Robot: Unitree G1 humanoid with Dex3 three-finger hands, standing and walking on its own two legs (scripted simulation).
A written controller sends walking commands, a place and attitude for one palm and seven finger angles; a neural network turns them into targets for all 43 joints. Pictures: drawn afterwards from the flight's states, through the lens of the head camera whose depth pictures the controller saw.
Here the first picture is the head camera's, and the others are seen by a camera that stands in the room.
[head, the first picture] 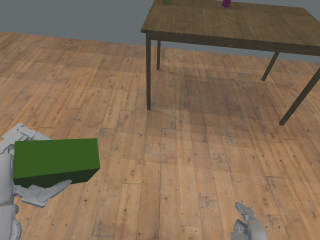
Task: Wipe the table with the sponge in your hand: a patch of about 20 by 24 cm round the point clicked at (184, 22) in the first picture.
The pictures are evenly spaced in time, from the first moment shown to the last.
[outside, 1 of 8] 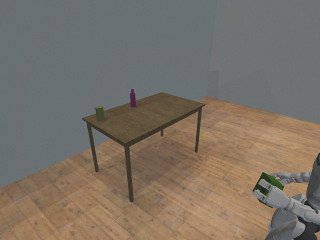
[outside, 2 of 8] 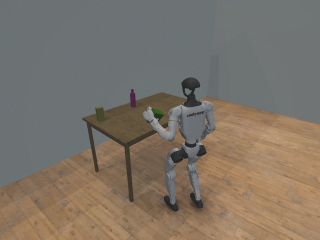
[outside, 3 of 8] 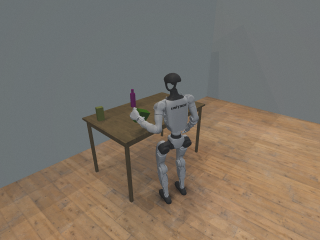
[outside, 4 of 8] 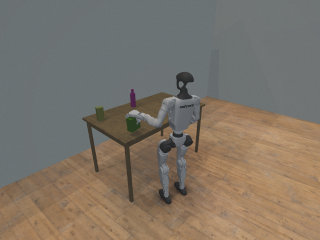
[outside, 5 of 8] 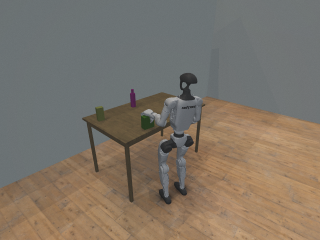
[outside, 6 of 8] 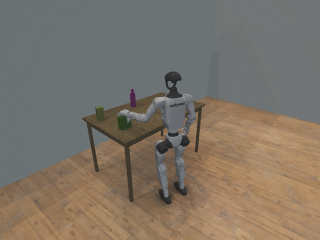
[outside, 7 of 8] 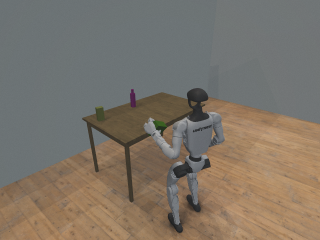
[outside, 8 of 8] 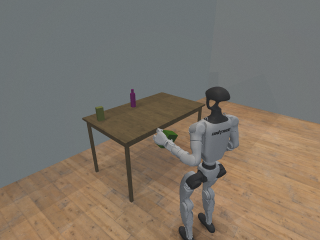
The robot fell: no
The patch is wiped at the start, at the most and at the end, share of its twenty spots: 0.00 0.95 0.95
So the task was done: yes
